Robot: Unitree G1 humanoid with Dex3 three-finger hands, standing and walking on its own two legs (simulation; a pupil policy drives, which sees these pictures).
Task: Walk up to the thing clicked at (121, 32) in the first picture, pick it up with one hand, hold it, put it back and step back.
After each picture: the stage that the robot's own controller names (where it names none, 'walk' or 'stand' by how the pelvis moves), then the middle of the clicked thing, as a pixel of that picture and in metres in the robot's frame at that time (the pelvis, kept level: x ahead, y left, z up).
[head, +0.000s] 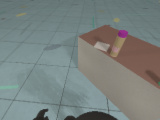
stand; (118, 44) +0.69 -0.22 +0.07
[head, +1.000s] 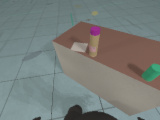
walk; (94, 43) +0.60 +0.03 +0.09
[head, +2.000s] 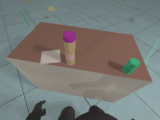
rise first; (70, 50) +0.45 +0.17 +0.10
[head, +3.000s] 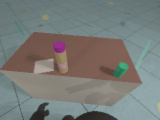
stand; (61, 59) +0.41 +0.22 +0.07
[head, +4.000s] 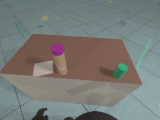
stand; (60, 61) +0.40 +0.22 +0.07
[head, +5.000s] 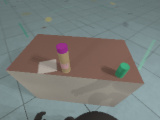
stand; (64, 59) +0.42 +0.21 +0.06
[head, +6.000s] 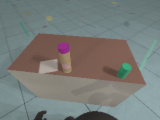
stand; (65, 59) +0.42 +0.20 +0.07
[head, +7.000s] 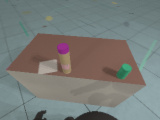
stand; (65, 60) +0.42 +0.20 +0.07
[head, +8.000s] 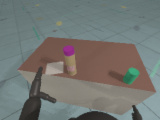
rise first; (70, 62) +0.41 +0.19 +0.07
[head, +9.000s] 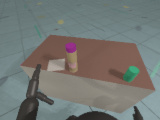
go down; (72, 59) +0.44 +0.18 +0.07
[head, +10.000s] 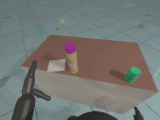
go down; (72, 59) +0.43 +0.19 +0.07
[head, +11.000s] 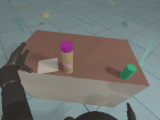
go down; (67, 59) +0.42 +0.16 +0.09
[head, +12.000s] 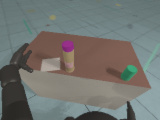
approach; (69, 58) +0.43 +0.17 +0.08
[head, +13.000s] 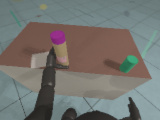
close; (61, 51) +0.43 +0.19 +0.12
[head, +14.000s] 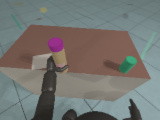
lift; (59, 58) +0.38 +0.19 +0.12
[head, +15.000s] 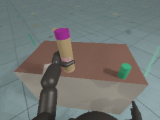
lift; (66, 52) +0.35 +0.15 +0.24
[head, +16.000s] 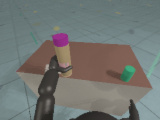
hold; (64, 57) +0.32 +0.17 +0.22
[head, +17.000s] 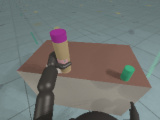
hold; (62, 54) +0.33 +0.17 +0.24
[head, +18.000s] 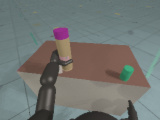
crouch; (64, 51) +0.36 +0.17 +0.24
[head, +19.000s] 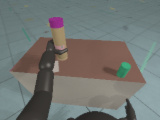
lower; (59, 41) +0.43 +0.20 +0.24
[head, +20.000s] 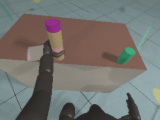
lower; (56, 43) +0.47 +0.20 +0.14
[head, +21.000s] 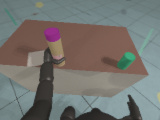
lower; (56, 50) +0.43 +0.20 +0.13
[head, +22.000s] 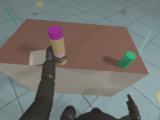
lower; (58, 48) +0.44 +0.19 +0.13
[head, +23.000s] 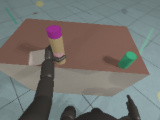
lower; (57, 48) +0.45 +0.20 +0.13
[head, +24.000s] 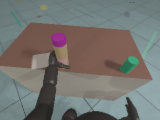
open; (61, 53) +0.41 +0.18 +0.12
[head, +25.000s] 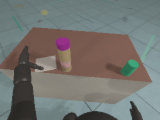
sink last; (65, 57) +0.41 +0.17 +0.11
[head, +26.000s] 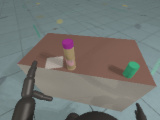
stand; (69, 56) +0.44 +0.19 +0.10
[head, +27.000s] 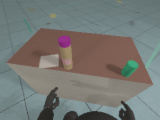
stand; (66, 54) +0.43 +0.19 +0.11
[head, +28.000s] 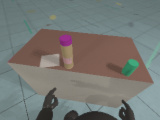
stand; (67, 53) +0.44 +0.18 +0.12
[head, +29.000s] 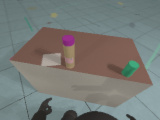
stand; (69, 53) +0.44 +0.18 +0.11
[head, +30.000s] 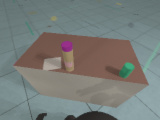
walk; (68, 58) +0.44 +0.18 +0.07
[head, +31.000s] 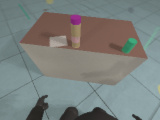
walk; (75, 33) +0.61 +0.16 +0.10
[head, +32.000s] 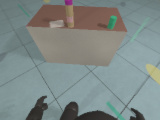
walk; (69, 14) +0.91 +0.28 +0.10
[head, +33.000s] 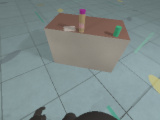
stand; (81, 21) +1.03 +0.18 +0.08
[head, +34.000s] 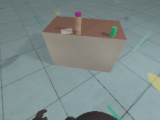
stand; (78, 23) +1.02 +0.20 +0.06
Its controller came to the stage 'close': yes
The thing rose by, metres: 0.20
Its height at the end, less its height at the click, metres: +0.00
